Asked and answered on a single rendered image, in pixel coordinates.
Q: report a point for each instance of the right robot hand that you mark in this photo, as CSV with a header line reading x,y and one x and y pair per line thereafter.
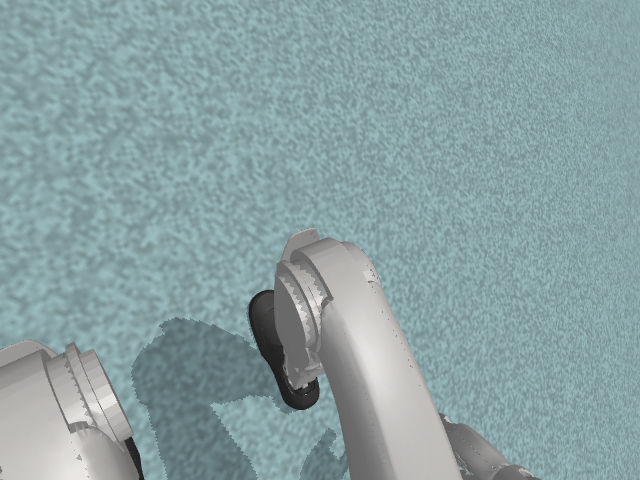
x,y
473,452

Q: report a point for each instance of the left robot foot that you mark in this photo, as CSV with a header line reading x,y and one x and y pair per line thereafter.
x,y
135,456

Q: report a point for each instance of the right robot foot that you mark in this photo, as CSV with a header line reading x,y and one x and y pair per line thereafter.
x,y
262,321

